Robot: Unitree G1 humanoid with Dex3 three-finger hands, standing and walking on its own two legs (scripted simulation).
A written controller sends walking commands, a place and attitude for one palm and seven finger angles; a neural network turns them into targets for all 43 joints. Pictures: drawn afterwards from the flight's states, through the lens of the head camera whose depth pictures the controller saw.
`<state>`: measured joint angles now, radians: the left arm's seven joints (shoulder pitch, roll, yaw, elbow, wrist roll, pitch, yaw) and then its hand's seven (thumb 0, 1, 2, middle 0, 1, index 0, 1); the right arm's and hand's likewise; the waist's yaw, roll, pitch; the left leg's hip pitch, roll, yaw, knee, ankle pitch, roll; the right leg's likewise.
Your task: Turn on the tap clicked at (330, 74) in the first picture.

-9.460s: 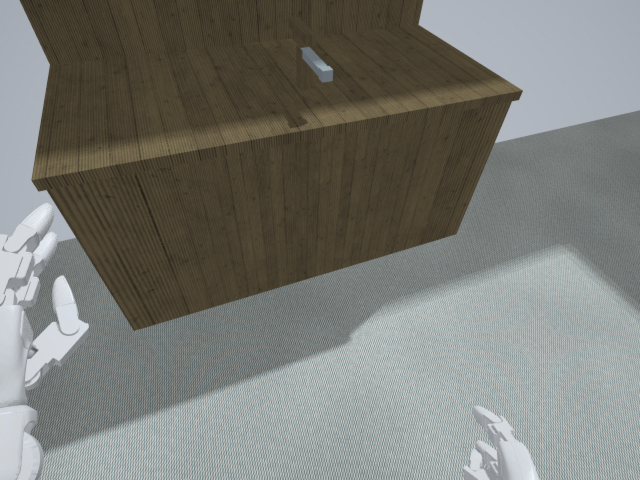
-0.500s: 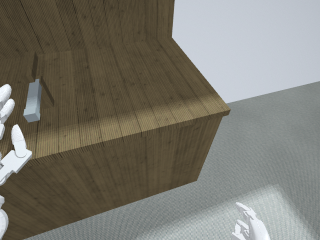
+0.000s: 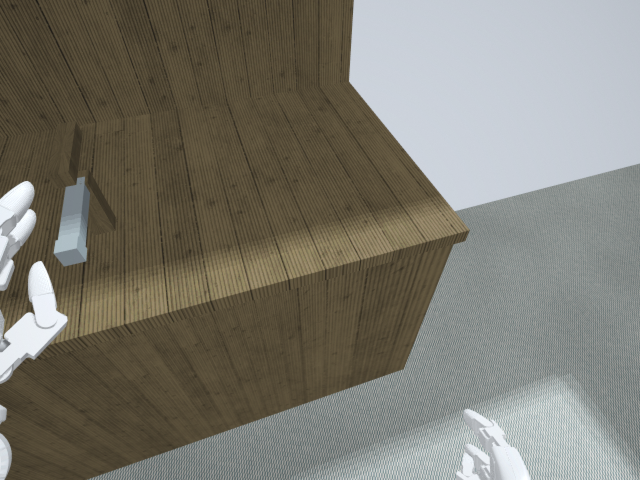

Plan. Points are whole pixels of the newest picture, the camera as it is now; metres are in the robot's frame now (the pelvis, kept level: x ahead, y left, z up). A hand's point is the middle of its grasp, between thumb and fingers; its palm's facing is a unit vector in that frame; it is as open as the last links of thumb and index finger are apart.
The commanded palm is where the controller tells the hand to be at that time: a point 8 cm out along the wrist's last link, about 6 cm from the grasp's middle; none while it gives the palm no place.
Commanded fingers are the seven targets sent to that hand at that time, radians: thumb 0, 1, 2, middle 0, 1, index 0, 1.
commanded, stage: shuffle to correct the standing spot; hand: left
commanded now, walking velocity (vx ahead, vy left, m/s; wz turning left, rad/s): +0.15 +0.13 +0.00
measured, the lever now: (71, 251) +0.38 +0.37 +0.07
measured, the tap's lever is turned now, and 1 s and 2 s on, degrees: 0 0 0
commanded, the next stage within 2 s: come to a stop and stand still in 0.06 s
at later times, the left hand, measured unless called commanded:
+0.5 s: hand (33, 264) +0.27 +0.30 +0.18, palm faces +0.46 -0.82 -0.36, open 7.4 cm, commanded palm +0.20 +0.32 +0.18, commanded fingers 0.00 0.90 0.90 -0.20 -0.30 -0.20 -0.30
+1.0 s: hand (54, 293) +0.26 +0.29 +0.15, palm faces +0.25 -0.87 -0.42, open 7.4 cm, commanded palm +0.20 +0.34 +0.18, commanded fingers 0.00 0.90 0.90 -0.20 -0.30 -0.20 -0.30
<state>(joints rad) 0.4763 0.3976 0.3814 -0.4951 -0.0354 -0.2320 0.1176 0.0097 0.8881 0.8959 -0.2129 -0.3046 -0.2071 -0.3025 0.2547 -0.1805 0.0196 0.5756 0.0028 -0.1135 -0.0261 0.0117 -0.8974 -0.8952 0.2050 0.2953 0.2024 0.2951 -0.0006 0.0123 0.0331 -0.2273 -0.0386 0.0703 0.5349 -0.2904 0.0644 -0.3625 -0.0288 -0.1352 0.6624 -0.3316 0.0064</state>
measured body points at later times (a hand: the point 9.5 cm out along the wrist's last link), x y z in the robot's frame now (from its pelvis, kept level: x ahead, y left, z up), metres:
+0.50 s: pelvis +0.05 +0.04 +0.00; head +0.07 +0.05 +0.45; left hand +0.24 +0.34 +0.20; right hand +0.24 -0.17 -0.07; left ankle +0.09 +0.18 -0.73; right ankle +0.06 -0.09 -0.73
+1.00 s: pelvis +0.03 +0.06 +0.00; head +0.06 +0.07 +0.45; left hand +0.24 +0.33 +0.17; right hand +0.20 -0.20 -0.06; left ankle +0.09 +0.18 -0.73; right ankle +0.06 -0.09 -0.73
